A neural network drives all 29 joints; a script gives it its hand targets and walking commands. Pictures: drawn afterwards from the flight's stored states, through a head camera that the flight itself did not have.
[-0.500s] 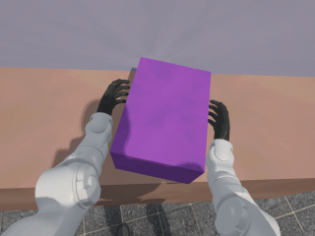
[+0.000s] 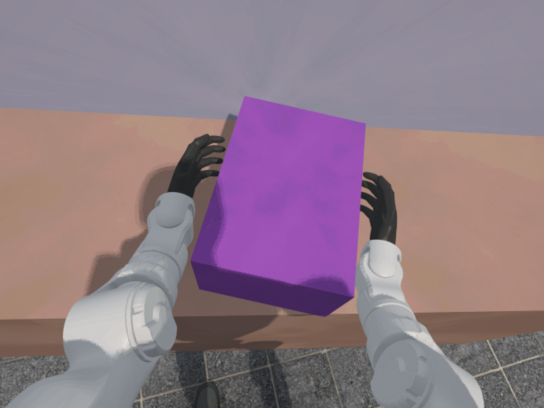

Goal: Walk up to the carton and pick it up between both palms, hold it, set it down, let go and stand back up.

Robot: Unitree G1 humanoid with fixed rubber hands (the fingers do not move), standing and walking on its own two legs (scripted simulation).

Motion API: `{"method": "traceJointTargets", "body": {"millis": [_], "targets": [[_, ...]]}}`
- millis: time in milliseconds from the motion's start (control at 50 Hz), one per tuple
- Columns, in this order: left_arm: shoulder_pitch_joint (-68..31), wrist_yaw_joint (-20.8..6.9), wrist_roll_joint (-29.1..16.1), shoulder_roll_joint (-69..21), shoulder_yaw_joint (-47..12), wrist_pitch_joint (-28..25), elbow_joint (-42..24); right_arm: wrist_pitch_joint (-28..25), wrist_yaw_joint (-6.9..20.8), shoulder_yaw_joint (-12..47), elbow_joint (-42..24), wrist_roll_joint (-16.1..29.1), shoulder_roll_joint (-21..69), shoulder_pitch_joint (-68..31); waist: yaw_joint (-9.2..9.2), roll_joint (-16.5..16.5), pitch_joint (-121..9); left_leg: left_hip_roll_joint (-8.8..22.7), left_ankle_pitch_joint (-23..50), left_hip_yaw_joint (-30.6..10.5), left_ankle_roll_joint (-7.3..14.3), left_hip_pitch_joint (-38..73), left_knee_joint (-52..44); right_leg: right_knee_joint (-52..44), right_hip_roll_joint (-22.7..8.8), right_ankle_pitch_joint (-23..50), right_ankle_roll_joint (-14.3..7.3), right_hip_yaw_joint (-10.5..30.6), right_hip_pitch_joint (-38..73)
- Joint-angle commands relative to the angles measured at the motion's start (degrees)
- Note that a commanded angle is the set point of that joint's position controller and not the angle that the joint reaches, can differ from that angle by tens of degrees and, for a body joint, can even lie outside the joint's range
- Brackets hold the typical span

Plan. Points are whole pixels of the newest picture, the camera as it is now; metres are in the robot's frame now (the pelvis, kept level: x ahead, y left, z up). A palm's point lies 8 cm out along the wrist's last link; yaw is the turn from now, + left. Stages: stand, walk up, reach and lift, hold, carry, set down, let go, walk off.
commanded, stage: reach and lift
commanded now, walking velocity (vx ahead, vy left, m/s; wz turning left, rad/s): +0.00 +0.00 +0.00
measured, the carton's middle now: (284, 204) +0.44 -0.01 -0.04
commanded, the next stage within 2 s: none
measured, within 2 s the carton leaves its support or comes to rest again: leaves its support in 1.42 s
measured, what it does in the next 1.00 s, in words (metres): stands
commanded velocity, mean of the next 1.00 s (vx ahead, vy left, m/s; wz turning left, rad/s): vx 0.00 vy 0.00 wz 0.00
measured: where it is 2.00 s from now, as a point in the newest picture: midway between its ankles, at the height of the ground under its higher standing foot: outside the picture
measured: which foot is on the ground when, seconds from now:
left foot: down 0.00-1.00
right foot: down 0.00-1.00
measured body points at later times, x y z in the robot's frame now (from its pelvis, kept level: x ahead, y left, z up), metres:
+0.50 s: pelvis -0.01 +0.01 +0.00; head +0.13 +0.05 +0.42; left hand +0.46 +0.14 +0.00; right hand +0.40 -0.16 -0.01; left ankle +0.05 +0.12 -0.73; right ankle -0.04 -0.15 -0.73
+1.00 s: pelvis -0.01 +0.00 -0.01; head +0.12 +0.04 +0.42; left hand +0.46 +0.14 +0.00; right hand +0.39 -0.16 -0.01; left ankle +0.05 +0.12 -0.73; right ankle -0.04 -0.15 -0.73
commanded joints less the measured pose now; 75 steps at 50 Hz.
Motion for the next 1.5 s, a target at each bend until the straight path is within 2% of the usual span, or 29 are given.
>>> {"method": "traceJointTargets", "body": {"millis": [0, 240, 380, 460, 760, 1060, 1160, 1280, 1380, 1480], "targets": [[-23.92, -4.62, 5.13, -32.53, -9.36, 1.46, 2.50, -2.46, 8.54, 16.39, 5.11, -6.94, 31.81, -29.39, 0.24, 9.94, -35.91, -1.11, 19.89, 4.90, -2.64, 37.18, 4.42, -1.27, 1.40, 17.44, -2.75, -5.10, 2.98], [-24.50, -4.05, 4.30, -33.23, -9.98, 1.27, 3.34, -2.48, 8.69, 17.22, 4.05, -6.61, 31.42, -30.38, 0.17, 9.44, -37.51, -0.90, 18.27, 4.83, -2.33, 35.82, 3.94, -1.59, 1.52, 16.40, -3.05, -5.25, 2.53], [-26.49, -4.82, 2.00, -34.17, -11.26, -3.20, 5.16, -7.56, 8.57, 20.12, 3.51, -7.84, 30.41, -32.54, -0.36, 8.66, -43.19, -0.76, 23.31, 4.81, -3.01, 35.34, 5.97, 0.96, 1.38, 25.76, -2.43, -5.68, 5.41], [-26.66, -5.40, 0.85, -34.84, -12.66, -4.23, 7.09, -9.21, 8.46, 22.04, 4.41, -7.06, 29.86, -32.91, -0.43, 9.07, -43.82, -0.78, 24.60, 4.63, -3.44, 35.69, 6.89, 1.68, 1.52, 27.83, -2.46, -5.74, 5.47], [-29.25, -5.31, -4.10, -35.39, -18.84, -6.43, 8.51, -11.13, 8.21, 27.38, 5.17, -3.13, 27.33, -35.33, 0.70, 10.55, -44.90, -0.89, 21.95, 4.75, -4.33, 36.89, 7.72, 1.89, 3.06, 22.19, -3.40, -5.79, 2.58], [-31.67, -4.56, -12.44, -35.76, -27.44, -7.76, 7.46, -9.36, 7.30, 36.02, 7.15, 4.57, 28.14, -38.37, 1.04, 10.76, -47.47, -2.07, 18.65, 4.63, -3.63, 33.55, 10.66, 5.47, 4.55, 22.54, -2.45, -3.62, 2.27], [-32.77, -4.01, -15.90, -37.05, -30.52, -7.85, 5.68, -7.59, 6.99, 40.13, 5.74, 8.17, 29.62, -40.02, 1.14, 10.56, -48.55, -2.48, 18.23, 3.99, -3.03, 32.51, 12.15, 7.25, 4.99, 23.45, -1.79, -2.60, 2.67], [-32.31, -3.05, -19.92, -41.32, -34.07, -7.55, 0.92, -4.64, 6.86, 47.75, -1.02, 13.68, 32.85, -40.79, 1.33, 10.41, -51.23, -2.81, 21.25, 2.27, -2.58, 33.14, 13.78, 9.37, 5.29, 28.14, -0.56, -1.56, 4.76], [-33.25, -2.16, -22.93, -45.26, -38.50, -6.24, -7.07, -1.10, 6.53, 54.55, -9.46, 18.52, 35.83, -41.56, 0.23, 9.79, -53.03, -2.90, 23.50, 0.59, -2.33, 34.85, 14.71, 10.30, 5.46, 30.80, 0.46, -0.59, 6.29], [-34.91, -1.45, -25.70, -48.61, -43.28, -3.40, -18.57, 3.98, 5.80, 61.46, -18.88, 23.28, 38.57, -41.89, -1.55, 8.34, -52.25, -3.33, 23.42, -1.14, -1.82, 36.45, 14.36, 10.11, 5.25, 30.22, 1.32, 0.62, 7.71]]}}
